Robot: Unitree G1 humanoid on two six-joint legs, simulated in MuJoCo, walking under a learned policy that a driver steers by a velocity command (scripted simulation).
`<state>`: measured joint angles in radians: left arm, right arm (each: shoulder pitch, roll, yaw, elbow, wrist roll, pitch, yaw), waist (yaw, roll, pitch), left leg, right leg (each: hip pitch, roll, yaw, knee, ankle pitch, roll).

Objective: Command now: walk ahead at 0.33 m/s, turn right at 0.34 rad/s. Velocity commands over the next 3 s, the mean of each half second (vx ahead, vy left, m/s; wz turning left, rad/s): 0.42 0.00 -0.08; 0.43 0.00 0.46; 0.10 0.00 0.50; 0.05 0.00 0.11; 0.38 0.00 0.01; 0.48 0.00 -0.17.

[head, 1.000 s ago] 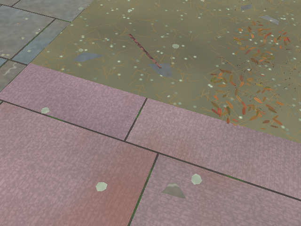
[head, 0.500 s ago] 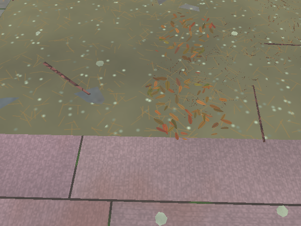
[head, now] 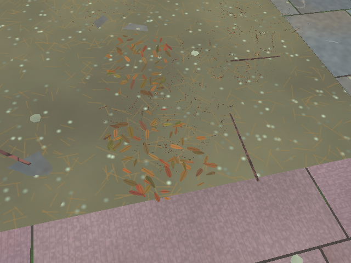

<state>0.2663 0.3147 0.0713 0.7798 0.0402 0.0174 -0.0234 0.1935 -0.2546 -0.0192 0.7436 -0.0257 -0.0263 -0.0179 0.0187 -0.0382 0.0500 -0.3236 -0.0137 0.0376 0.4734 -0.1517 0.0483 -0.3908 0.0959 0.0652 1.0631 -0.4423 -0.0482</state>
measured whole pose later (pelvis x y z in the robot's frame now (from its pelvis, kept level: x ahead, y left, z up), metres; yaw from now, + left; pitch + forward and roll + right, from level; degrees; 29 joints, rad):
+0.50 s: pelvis +0.16 -0.04 +0.01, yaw +0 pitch +1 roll +0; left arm 0.36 0.23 0.02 0.84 0.03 -0.08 0.00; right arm 0.29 -0.27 -0.06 0.84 -0.03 -0.03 0.05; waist 0.01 0.05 -0.02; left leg -0.55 0.01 -0.03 0.99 -0.24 0.05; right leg -0.07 0.03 -0.08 0.27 -0.22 -0.05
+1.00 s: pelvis +0.40 +0.02 +0.00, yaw +17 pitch +1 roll +0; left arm 0.17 0.26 0.03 0.76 0.04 -0.04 0.01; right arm 0.26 -0.28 -0.07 0.82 0.00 -0.03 0.01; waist -0.01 -0.02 0.09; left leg -0.25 -0.14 -0.01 0.40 -0.15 0.14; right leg -0.58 -0.09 0.04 1.13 -0.34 0.03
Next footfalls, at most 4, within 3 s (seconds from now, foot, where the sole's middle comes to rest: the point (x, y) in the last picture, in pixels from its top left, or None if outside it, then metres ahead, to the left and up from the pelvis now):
0.30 right None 0.15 -0.13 -0.77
0.78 left None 0.46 0.08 -0.77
1.32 right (180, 215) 0.67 -0.01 -0.77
1.72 left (143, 258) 0.49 0.12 -0.77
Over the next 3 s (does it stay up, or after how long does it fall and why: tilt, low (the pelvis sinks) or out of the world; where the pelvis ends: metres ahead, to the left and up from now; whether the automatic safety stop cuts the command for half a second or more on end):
stays up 0.94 0.30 0.01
